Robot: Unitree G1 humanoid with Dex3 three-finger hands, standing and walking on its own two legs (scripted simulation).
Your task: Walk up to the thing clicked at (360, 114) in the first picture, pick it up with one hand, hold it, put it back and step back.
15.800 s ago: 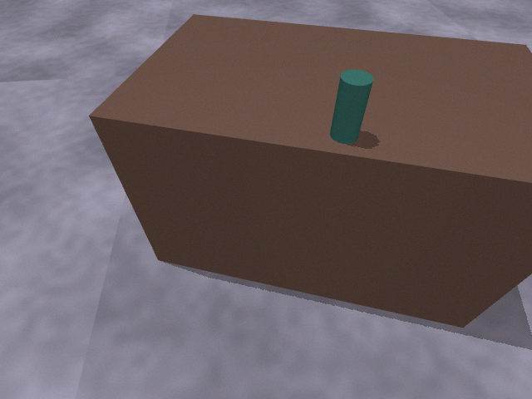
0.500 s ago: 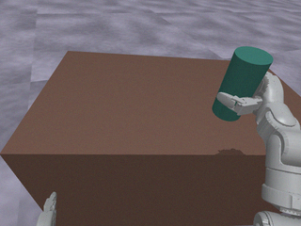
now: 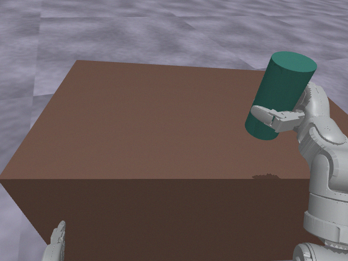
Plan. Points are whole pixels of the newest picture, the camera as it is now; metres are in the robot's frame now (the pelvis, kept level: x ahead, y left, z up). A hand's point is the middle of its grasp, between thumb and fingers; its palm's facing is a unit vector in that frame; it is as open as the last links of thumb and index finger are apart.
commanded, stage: hold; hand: right
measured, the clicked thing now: (275, 99) +0.34 -0.17 +0.27
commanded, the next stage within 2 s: crouch in 1.90 s
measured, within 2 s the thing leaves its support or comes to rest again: neither
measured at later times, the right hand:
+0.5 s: hand (275, 105) +0.34 -0.17 +0.26, palm faces +0.15 +0.99 -0.02, open 10.0 cm
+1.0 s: hand (274, 107) +0.34 -0.17 +0.26, palm faces +0.15 +0.99 -0.02, open 10.0 cm
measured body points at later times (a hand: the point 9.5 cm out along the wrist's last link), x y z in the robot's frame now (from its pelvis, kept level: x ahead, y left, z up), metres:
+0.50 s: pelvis +0.01 +0.00 +0.00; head -0.03 +0.03 +0.45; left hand +0.18 +0.25 -0.08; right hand +0.33 -0.23 +0.26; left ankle +0.03 +0.13 -0.74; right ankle +0.00 -0.13 -0.74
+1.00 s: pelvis +0.00 +0.00 +0.00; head -0.04 +0.04 +0.45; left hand +0.17 +0.26 -0.08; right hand +0.32 -0.22 +0.26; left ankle +0.03 +0.13 -0.74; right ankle +0.00 -0.13 -0.74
